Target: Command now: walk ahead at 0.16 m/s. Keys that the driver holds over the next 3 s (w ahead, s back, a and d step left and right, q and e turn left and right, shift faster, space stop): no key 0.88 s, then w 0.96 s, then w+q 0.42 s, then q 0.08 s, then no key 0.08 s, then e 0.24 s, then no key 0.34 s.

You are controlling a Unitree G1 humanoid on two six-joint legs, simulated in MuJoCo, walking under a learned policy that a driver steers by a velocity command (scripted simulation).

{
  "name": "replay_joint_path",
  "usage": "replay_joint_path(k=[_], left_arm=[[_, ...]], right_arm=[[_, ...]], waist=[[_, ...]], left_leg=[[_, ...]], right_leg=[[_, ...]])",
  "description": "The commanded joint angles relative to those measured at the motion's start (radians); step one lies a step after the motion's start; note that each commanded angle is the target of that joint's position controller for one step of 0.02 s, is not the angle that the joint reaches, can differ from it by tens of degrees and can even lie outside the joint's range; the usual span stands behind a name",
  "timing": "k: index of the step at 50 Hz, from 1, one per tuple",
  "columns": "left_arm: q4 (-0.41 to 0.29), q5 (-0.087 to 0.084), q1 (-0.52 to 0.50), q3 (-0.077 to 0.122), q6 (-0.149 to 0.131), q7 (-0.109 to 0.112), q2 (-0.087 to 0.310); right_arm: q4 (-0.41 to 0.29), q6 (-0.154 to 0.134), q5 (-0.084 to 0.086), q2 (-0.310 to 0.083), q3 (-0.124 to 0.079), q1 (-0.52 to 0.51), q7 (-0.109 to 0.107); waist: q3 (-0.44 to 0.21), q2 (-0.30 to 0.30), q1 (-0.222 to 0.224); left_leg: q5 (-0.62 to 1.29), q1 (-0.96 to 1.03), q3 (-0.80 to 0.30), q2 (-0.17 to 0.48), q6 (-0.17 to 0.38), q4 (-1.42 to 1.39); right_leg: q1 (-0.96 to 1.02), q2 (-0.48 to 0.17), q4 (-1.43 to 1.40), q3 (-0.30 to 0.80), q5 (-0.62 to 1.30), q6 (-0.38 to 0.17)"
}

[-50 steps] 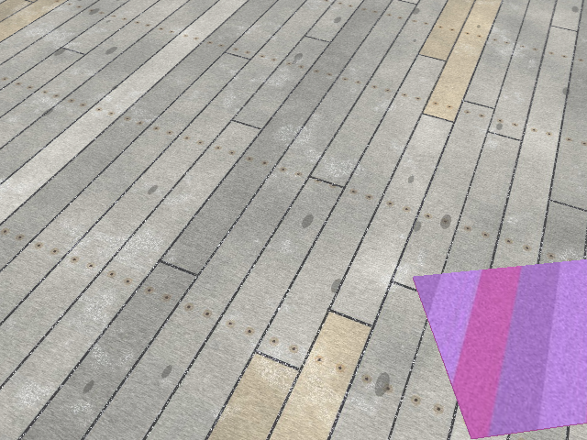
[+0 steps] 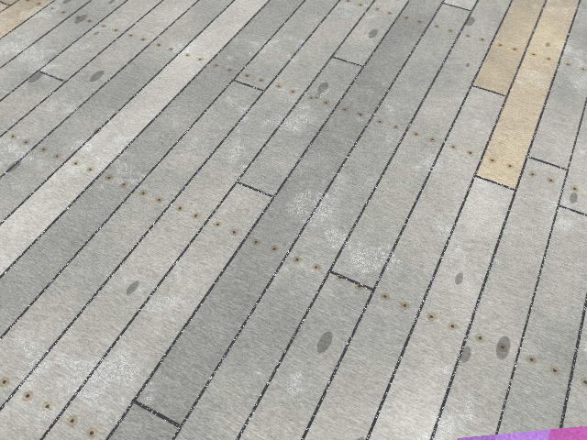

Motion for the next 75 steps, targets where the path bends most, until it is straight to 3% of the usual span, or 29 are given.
replay_joint_path(k=[1, 2, 4, 5, 7, 9, 11, 13, 14, 16, 19, 24, 37, 44, 45, 47, 49, 50, 53, 56, 57, 58, 59, 60, 61, 63, 66, 70, 75], left_arm=[[-0.061, -0.005, -0.035, 0.024, 0.007, 0.016, 0.123], [-0.047, -0.006, 0.022, 0.025, 0.023, 0.025, 0.084], [-0.031, 0.005, 0.059, 0.019, 0.050, 0.032, 0.049], [-0.026, -0.001, 0.057, 0.015, 0.054, 0.040, 0.029], [-0.024, 0.006, 0.036, 0.015, 0.060, 0.046, 0.037], [-0.018, 0.012, 0.025, 0.018, 0.072, 0.042, 0.040], [-0.019, 0.029, -0.008, 0.022, 0.082, 0.037, 0.048], [-0.045, 0.037, -0.045, 0.026, 0.082, 0.041, 0.093], [-0.029, 0.018, -0.066, 0.043, 0.076, 0.042, 0.159], [-0.019, 0.020, -0.090, 0.029, 0.052, 0.037, 0.074], [-0.009, 0.016, -0.099, 0.028, 0.028, 0.032, 0.063], [0.013, 0.009, -0.068, 0.028, 0.026, 0.032, 0.069], [0.039, 0.007, -0.062, 0.023, 0.042, 0.032, 0.051], [0.049, 0.009, -0.062, 0.022, 0.048, 0.034, 0.043], [0.064, 0.008, -0.041, 0.022, 0.051, 0.036, 0.036], [0.065, -0.003, -0.034, 0.029, 0.055, 0.038, 0.050], [0.048, -0.014, -0.028, 0.037, 0.038, 0.039, 0.075], [0.043, -0.018, 0.001, 0.035, 0.028, 0.039, 0.062], [0.060, -0.025, 0.068, 0.056, -0.005, 0.028, 0.135], [0.017, -0.026, -0.023, 0.051, -0.019, 0.015, 0.119], [-0.006, -0.029, -0.082, 0.048, -0.017, 0.011, 0.112], [-0.040, -0.027, -0.150, 0.040, -0.023, 0.009, 0.087], [-0.079, -0.024, -0.157, 0.029, -0.042, 0.012, 0.032], [-0.089, -0.026, -0.180, 0.036, -0.057, 0.011, 0.058], [-0.081, -0.040, -0.154, 0.037, -0.064, 0.001, 0.057], [-0.070, -0.030, -0.146, 0.043, -0.066, -0.007, 0.054], [-0.081, -0.022, -0.175, 0.048, -0.049, -0.020, 0.036], [-0.159, -0.014, -0.368, 0.023, -0.038, -0.025, -0.012], [-0.217, -0.026, -0.480, 0.019, -0.035, -0.045, 0.032]], right_arm=[[0.005, 0.020, 0.004, -0.123, -0.021, 0.147, -0.008], [-0.002, 0.017, -0.008, -0.105, -0.012, 0.076, -0.014], [0.001, 0.022, -0.017, -0.086, -0.010, 0.029, -0.012], [0.006, 0.028, -0.024, -0.099, -0.013, 0.027, -0.017], [0.014, 0.033, -0.016, -0.117, -0.016, 0.048, -0.026], [0.019, 0.044, -0.001, -0.128, -0.016, 0.037, -0.034], [0.032, 0.054, 0.008, -0.108, -0.008, 0.042, -0.035], [0.054, 0.060, 0.001, -0.090, -0.002, 0.082, -0.036], [0.055, 0.067, 0.005, -0.083, -0.006, 0.129, -0.043], [0.068, 0.074, 0.003, -0.094, -0.010, 0.130, -0.057], [0.090, 0.076, -0.001, -0.080, -0.009, 0.157, -0.059], [0.105, 0.075, 0.009, -0.078, -0.011, 0.145, -0.054], [0.153, 0.098, 0.015, -0.084, -0.016, 0.157, -0.066], [0.172, 0.103, 0.014, -0.082, -0.018, 0.154, -0.068], [0.185, 0.105, 0.015, -0.066, -0.015, 0.175, -0.069], [0.191, 0.107, 0.029, -0.086, -0.025, 0.174, -0.070], [0.176, 0.089, 0.029, -0.073, -0.023, 0.160, -0.070], [0.168, 0.072, 0.030, -0.071, -0.022, 0.147, -0.062], [0.127, 0.023, 0.049, -0.016, -0.012, 0.097, -0.043], [0.158, 0.000, 0.049, -0.020, -0.019, 0.205, -0.026], [0.199, -0.002, 0.048, -0.037, -0.030, 0.310, -0.026], [0.237, -0.002, 0.042, -0.110, -0.056, 0.449, -0.031], [0.264, -0.004, 0.044, -0.239, -0.090, 0.581, -0.023], [0.249, -0.015, 0.022, -0.157, -0.057, 0.543, -0.018], [0.227, -0.021, 0.017, -0.096, -0.037, 0.478, -0.018], [0.197, -0.017, 0.017, -0.067, -0.018, 0.411, -0.009], [0.195, 0.002, 0.013, -0.043, 0.000, 0.433, -0.021], [0.171, 0.013, 0.008, -0.104, -0.006, 0.435, -0.047], [0.189, 0.009, 0.030, -0.125, -0.023, 0.485, -0.050]], waist=[[-0.223, 0.023, -0.088], [-0.203, 0.082, -0.022], [-0.150, 0.122, 0.009], [-0.156, 0.116, 0.016], [-0.193, 0.105, 0.005], [-0.196, 0.100, 0.014], [-0.136, 0.092, 0.015], [-0.036, 0.047, -0.009], [0.001, -0.086, -0.063], [0.015, -0.107, -0.058], [-0.024, -0.078, -0.059], [-0.074, -0.026, -0.040], [-0.060, 0.002, -0.042], [-0.043, -0.004, -0.044], [-0.060, -0.016, -0.044], [-0.003, -0.021, -0.043], [0.083, -0.032, -0.033], [0.090, -0.034, -0.022], [0.143, -0.183, -0.009], [0.110, -0.142, -0.089], [0.081, -0.100, -0.141], [0.045, 0.038, -0.195], [-0.014, 0.331, -0.215], [-0.005, 0.235, -0.183], [0.027, 0.134, -0.135], [0.022, 0.039, -0.090], [0.036, 0.073, -0.078], [0.086, 0.067, -0.105], [0.115, 0.097, -0.103]], left_leg=[[0.486, 0.458, -0.304, 0.266, 0.177, -0.147], [0.411, 0.358, -0.297, 0.297, 0.216, -0.170], [0.317, 0.177, -0.205, 0.221, 0.190, -0.221], [0.288, 0.160, -0.176, 0.196, 0.180, -0.226], [0.248, 0.157, -0.179, 0.209, 0.184, -0.233], [-0.001, 0.118, -0.176, 0.199, 0.160, -0.254], [-0.366, 0.043, -0.167, 0.152, 0.096, -0.283], [-0.503, 0.011, -0.151, 0.099, 0.015, -0.252], [-0.416, 0.085, -0.075, 0.029, -0.011, -0.223], [-0.281, 0.225, -0.053, 0.020, -0.019, -0.150], [-0.163, 0.256, -0.047, 0.024, -0.001, -0.116], [-0.007, 0.287, -0.044, 0.030, -0.004, -0.083], [0.084, 0.326, -0.048, 0.037, -0.014, -0.056], [0.050, 0.327, -0.048, 0.038, -0.017, -0.068], [-0.061, 0.332, -0.032, 0.025, -0.015, -0.072], [-0.442, 0.260, -0.007, -0.007, 0.004, -0.036], [-0.588, 0.162, -0.017, -0.004, 0.014, -0.012], [-0.606, 0.112, -0.043, 0.012, 0.025, 0.007], [-0.401, -0.042, 0.022, -0.010, 0.024, 0.221], [-0.384, 0.144, 0.023, -0.001, 0.069, 0.082], [-0.316, 0.343, 0.009, -0.009, 0.072, -0.015], [-0.336, 0.516, -0.182, 0.093, 0.111, -0.123], [-0.347, 0.684, -0.587, 0.314, 0.229, -0.293], [-0.280, 0.684, -0.722, 0.386, 0.261, -0.317], [-0.210, 0.673, -0.615, 0.371, 0.232, -0.285], [-0.059, 0.642, -0.400, 0.292, 0.168, -0.299], [0.095, 0.558, -0.234, 0.232, 0.135, -0.336], [0.106, 0.417, -0.126, 0.184, 0.124, -0.400], [0.121, 0.479, -0.095, 0.237, 0.115, -0.419]], right_leg=[[-0.328, -0.073, 0.247, 0.026, -0.007, 0.008], [-0.275, -0.112, 0.201, 0.057, 0.057, 0.020], [-0.132, -0.119, 0.016, 0.026, 0.092, 0.037], [-0.100, -0.103, -0.063, 0.000, 0.084, 0.039], [-0.037, -0.097, -0.192, -0.011, 0.203, 0.036], [0.045, -0.088, -0.307, -0.026, 0.346, 0.022], [0.108, -0.078, -0.411, -0.036, 0.420, -0.008], [0.070, -0.153, -0.531, 0.039, 0.371, -0.055], [-0.065, -0.144, -0.549, 0.042, 0.198, -0.077], [-0.178, -0.126, -0.611, 0.039, 0.120, -0.047], [-0.111, -0.115, -0.580, 0.026, 0.294, -0.025], [-0.033, -0.104, -0.528, 0.009, 0.478, -0.035], [0.000, -0.084, -0.515, -0.013, 0.577, -0.034], [0.003, -0.078, -0.530, -0.020, 0.534, -0.034], [0.007, -0.069, -0.541, -0.028, 0.414, -0.035], [-0.047, -0.054, -0.538, -0.026, 0.062, -0.069], [-0.105, -0.107, -0.568, 0.063, -0.150, -0.116], [-0.079, -0.117, -0.578, 0.071, -0.154, -0.131], [-0.010, -0.338, -0.733, 0.411, -0.244, -0.244], [-0.083, -0.308, -0.661, 0.314, -0.019, -0.201], [-0.182, -0.241, -0.582, 0.212, 0.113, -0.159], [-0.326, -0.131, -0.335, 0.053, 0.305, -0.089], [-0.522, 0.004, 0.034, -0.103, 0.226, -0.019], [-0.636, -0.017, 0.247, 0.011, 0.058, -0.036], [-0.690, -0.069, 0.343, 0.048, 0.112, -0.068], [-0.694, -0.131, 0.291, 0.022, 0.276, -0.099], [-0.605, -0.158, 0.143, -0.021, 0.361, -0.068], [-0.504, -0.111, -0.193, -0.083, 0.529, -0.029], [-0.416, -0.086, -0.383, -0.077, 0.606, -0.068]])
Next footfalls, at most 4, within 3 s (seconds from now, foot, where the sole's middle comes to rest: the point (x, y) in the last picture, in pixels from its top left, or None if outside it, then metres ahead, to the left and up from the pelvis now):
0.24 right None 0.12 -0.14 -0.76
1.60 right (369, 388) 0.56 -0.13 -0.76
2.18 left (267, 270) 0.86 0.12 -0.76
2.64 right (320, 199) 1.11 -0.01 -0.76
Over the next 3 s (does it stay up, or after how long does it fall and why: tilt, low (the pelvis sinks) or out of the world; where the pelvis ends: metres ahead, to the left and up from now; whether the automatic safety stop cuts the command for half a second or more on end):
stays up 0.97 0.07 0.01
